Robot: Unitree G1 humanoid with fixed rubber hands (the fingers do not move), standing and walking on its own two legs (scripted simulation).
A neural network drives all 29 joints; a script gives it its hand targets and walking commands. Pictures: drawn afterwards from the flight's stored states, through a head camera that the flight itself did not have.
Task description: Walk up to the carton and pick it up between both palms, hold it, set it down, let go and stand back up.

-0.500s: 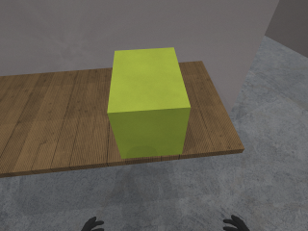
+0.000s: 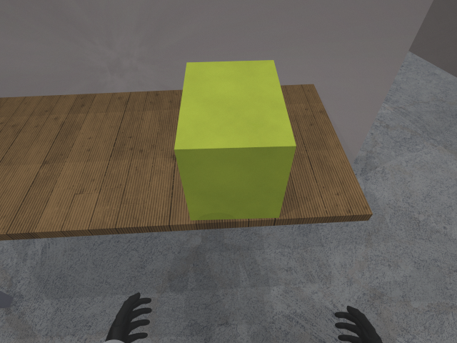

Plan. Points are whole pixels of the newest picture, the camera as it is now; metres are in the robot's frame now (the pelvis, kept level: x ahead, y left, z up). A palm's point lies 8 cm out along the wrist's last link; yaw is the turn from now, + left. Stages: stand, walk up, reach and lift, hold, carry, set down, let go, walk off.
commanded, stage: walk up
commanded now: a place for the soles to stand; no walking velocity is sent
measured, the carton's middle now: (232, 139) +0.54 +0.00 +0.02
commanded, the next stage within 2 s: reach and lift in 0.72 s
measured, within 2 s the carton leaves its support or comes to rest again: neither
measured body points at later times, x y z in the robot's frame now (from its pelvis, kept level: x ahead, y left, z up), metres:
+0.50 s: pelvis -0.01 +0.01 +0.00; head +0.01 +0.01 +0.45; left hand +0.12 +0.23 -0.11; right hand +0.13 -0.21 -0.11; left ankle +0.03 +0.12 -0.73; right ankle +0.04 -0.11 -0.73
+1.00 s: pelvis +0.01 -0.01 +0.01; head +0.00 +0.01 +0.45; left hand +0.18 +0.23 -0.08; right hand +0.19 -0.21 -0.08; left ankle +0.03 +0.12 -0.73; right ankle +0.03 -0.11 -0.73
